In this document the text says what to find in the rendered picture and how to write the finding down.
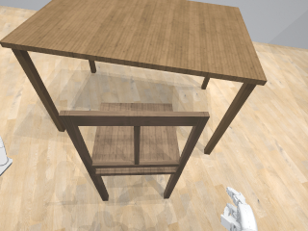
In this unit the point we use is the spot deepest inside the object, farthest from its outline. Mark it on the table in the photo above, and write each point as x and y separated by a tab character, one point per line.
179	36

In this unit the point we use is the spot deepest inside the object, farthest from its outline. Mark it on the chair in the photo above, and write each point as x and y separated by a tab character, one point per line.
134	139

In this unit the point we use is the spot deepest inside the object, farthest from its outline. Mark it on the right robot hand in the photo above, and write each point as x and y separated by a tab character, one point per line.
241	217

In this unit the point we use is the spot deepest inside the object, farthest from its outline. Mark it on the left robot hand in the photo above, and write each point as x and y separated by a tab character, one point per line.
5	161

